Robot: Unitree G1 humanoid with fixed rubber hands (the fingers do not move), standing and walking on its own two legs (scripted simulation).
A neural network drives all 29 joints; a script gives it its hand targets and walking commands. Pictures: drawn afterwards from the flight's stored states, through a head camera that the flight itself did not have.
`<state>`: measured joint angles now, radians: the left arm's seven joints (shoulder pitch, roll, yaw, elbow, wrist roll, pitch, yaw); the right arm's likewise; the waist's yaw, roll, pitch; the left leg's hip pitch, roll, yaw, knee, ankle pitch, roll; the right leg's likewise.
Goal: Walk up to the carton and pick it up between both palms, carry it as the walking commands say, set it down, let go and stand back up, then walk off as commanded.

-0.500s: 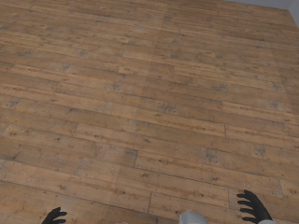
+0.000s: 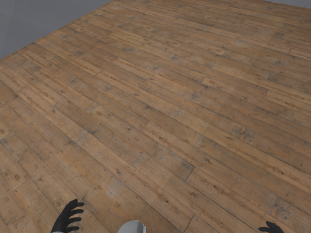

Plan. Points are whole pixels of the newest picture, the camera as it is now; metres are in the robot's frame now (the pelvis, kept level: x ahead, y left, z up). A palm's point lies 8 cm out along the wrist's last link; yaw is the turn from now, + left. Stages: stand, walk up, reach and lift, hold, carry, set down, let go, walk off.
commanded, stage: walk off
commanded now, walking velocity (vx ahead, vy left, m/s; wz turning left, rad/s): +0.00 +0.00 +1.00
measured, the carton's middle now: out of the picture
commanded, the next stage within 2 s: stand in 0.82 s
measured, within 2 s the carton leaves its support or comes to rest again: neither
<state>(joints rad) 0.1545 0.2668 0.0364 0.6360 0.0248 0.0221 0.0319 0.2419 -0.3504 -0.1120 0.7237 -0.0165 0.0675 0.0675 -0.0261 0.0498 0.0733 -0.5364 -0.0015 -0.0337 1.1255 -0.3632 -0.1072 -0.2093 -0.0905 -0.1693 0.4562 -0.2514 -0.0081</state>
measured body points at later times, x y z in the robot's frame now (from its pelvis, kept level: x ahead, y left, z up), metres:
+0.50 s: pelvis -0.01 +0.05 -0.01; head +0.03 +0.10 +0.44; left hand +0.00 +0.36 -0.12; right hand +0.23 -0.16 -0.10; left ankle -0.02 +0.15 -0.74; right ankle +0.09 -0.10 -0.67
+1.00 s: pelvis +0.02 +0.02 +0.00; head +0.06 +0.04 +0.45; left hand -0.15 +0.27 -0.09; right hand +0.33 -0.02 -0.12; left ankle -0.12 +0.11 -0.69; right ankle +0.11 -0.05 -0.74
